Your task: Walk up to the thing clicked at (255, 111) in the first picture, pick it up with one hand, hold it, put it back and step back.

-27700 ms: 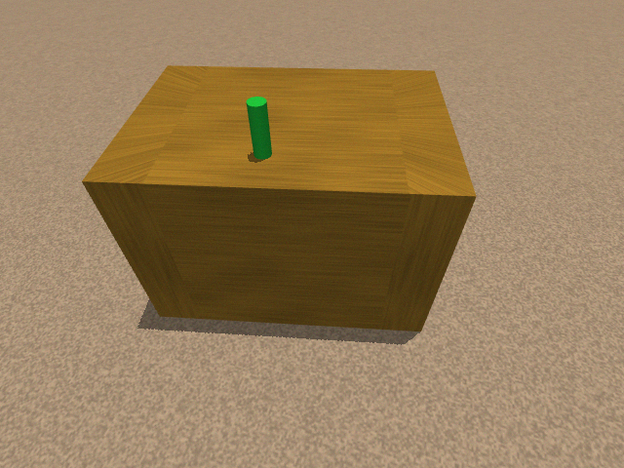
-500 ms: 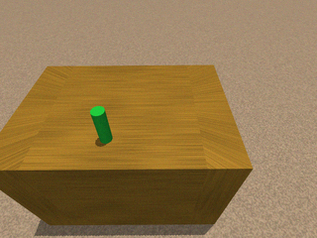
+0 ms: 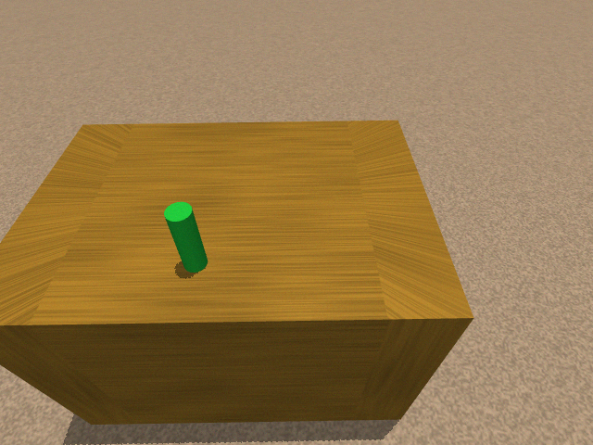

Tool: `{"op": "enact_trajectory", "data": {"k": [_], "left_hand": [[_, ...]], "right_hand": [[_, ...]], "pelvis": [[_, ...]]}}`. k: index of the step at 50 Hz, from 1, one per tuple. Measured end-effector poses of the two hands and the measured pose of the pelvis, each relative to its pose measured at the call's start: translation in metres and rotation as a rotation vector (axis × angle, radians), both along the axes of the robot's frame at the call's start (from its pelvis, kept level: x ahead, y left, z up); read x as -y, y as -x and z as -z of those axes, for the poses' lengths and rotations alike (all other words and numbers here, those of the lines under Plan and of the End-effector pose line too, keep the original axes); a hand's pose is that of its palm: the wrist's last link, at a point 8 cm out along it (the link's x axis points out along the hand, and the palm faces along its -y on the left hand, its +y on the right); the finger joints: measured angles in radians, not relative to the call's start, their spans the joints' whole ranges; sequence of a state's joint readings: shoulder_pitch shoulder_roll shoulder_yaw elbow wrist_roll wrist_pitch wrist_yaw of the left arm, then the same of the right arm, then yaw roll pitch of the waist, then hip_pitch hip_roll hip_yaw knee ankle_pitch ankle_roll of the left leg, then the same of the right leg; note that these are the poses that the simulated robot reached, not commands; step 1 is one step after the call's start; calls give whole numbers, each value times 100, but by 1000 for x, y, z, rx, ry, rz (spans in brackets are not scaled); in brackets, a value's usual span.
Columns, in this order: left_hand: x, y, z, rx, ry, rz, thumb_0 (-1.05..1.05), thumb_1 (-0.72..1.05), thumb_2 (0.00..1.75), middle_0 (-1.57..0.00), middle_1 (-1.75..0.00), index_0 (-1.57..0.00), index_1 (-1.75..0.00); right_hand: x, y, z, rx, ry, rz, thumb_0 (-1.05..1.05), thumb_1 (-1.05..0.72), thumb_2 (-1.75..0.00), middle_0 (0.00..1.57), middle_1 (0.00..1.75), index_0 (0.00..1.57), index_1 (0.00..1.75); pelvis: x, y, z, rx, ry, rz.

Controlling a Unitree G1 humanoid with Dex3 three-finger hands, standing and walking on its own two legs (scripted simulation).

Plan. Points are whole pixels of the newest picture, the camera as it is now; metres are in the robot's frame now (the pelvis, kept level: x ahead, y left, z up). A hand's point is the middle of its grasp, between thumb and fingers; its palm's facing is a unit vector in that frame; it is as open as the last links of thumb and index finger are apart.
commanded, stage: stand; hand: left
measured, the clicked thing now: (187, 239) +0.50 +0.23 -0.06
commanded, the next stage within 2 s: step back in 1.14 s
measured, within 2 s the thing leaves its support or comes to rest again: neither
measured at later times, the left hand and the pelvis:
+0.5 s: hand out of the picture +0.07 +0.25 -0.16, palm faces -0.03 -0.94 -0.35, open 7.4 cm; pelvis +0.00 +0.00 +0.00, yaw +0 degrees
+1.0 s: hand out of the picture +0.07 +0.25 -0.16, palm faces -0.04 -0.94 -0.34, open 7.4 cm; pelvis +0.00 +0.00 +0.00, yaw +0 degrees
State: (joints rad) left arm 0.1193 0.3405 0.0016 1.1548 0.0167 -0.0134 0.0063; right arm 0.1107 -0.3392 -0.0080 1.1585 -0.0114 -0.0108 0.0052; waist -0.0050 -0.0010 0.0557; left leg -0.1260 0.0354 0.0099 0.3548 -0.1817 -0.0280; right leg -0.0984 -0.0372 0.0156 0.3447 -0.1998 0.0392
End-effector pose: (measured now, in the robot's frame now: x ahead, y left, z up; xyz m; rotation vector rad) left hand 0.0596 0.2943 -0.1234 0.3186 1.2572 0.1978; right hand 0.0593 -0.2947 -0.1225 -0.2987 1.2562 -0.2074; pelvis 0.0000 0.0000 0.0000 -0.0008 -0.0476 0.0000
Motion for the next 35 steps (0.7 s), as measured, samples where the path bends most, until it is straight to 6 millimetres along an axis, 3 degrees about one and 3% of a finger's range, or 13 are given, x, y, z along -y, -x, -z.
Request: {"op": "enact_trajectory", "data": {"k": [35], "left_hand": [[2, -7, -2, 4, -3, 13, 1, 91, 90, -20, -30, -20, -30]], "right_hand": [[5, 0, -1, -7, -2, 11, 1, -90, -89, 20, 30, 21, 30]], "pelvis": [[4, -3, -1, -7, 0, 5]]}}
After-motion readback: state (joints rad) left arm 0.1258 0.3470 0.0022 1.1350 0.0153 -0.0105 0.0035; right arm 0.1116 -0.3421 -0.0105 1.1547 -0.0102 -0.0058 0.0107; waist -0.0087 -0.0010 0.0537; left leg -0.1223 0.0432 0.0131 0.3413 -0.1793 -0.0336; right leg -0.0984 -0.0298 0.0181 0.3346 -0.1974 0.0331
